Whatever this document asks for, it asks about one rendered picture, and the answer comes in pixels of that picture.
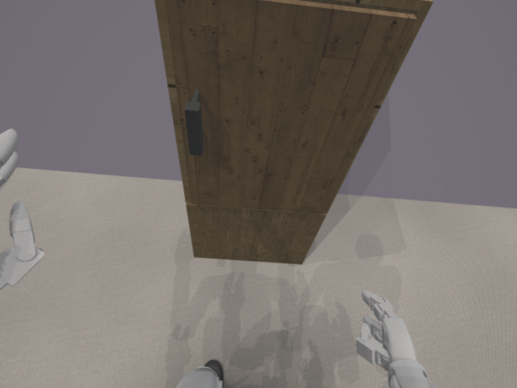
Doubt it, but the cupboard door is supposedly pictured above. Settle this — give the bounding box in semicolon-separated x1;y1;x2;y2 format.
165;0;417;214

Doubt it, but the handle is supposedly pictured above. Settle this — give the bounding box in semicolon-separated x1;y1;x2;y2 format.
185;90;204;156

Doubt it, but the robot left hand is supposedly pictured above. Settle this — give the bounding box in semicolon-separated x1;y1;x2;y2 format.
0;129;44;291

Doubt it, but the robot right forearm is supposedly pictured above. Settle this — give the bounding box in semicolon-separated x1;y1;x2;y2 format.
388;359;436;388

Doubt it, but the robot right hand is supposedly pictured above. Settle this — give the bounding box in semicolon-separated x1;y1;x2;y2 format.
356;290;418;371

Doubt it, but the robot left foot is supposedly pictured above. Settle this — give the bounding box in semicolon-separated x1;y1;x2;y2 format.
204;360;224;388

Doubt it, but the robot left thigh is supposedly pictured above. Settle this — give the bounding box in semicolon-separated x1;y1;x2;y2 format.
175;371;223;388

